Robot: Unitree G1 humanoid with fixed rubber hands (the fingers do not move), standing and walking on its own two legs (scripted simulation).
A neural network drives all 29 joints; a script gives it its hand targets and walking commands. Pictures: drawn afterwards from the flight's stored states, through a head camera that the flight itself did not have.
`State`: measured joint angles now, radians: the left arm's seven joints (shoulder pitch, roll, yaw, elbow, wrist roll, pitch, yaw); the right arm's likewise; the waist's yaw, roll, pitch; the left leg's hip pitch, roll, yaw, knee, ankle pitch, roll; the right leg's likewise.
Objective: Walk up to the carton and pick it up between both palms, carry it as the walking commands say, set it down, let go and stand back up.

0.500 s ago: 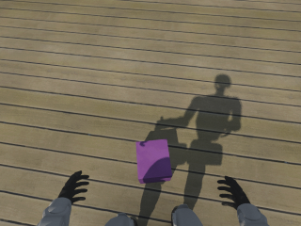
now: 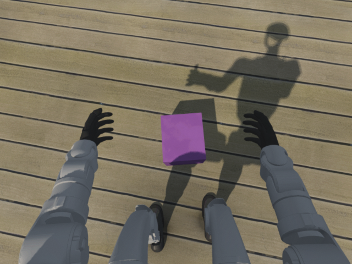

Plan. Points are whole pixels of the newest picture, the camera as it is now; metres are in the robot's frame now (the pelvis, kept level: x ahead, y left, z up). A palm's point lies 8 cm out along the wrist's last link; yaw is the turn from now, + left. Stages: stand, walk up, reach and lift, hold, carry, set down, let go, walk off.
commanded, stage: reach and lift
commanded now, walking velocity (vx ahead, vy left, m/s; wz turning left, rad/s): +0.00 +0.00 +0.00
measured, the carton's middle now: (182, 140) +0.48 +0.00 -0.61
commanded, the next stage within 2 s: none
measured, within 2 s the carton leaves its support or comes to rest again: neither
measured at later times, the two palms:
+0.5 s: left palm (110, 106) +0.48 +0.19 -0.15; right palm (248, 105) +0.48 -0.17 -0.15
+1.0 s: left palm (124, 121) +0.48 +0.19 -0.28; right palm (233, 120) +0.49 -0.17 -0.30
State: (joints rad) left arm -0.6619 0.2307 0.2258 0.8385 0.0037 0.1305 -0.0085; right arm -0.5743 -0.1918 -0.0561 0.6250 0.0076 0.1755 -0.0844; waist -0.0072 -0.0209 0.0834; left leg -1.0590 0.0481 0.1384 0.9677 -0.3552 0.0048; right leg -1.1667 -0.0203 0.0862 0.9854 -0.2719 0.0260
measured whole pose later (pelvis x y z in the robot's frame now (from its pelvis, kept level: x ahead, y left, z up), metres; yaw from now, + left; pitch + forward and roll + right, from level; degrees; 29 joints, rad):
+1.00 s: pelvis -0.04 -0.01 -0.15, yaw +7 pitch +49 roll +8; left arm -1.21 0.23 0.30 0.94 -0.01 0.07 0.07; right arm -1.14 -0.23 -0.23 0.81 -0.01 0.10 -0.13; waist -0.01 -0.01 -0.01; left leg -1.93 0.05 0.10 1.52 -0.45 0.00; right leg -2.04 -0.03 0.09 1.54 -0.36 0.01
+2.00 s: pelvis -0.06 -0.01 -0.32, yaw +7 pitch +38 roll +5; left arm -1.55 0.25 0.11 1.24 -0.13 0.03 0.12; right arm -1.49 -0.43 -0.18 1.22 0.21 -0.02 -0.10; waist -0.01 -0.03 0.41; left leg -2.25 0.04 0.06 2.15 -0.56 0.00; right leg -2.35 -0.03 0.09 2.13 -0.45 0.01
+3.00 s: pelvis -0.06 -0.01 -0.33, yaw +7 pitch +36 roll +4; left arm -1.57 0.24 0.12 1.20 -0.06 0.10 0.06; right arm -1.56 -0.34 -0.18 1.26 0.11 0.01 -0.06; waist -0.02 -0.03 0.42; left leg -2.26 0.02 0.05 2.19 -0.57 0.00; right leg -2.35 -0.04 0.09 2.17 -0.46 0.01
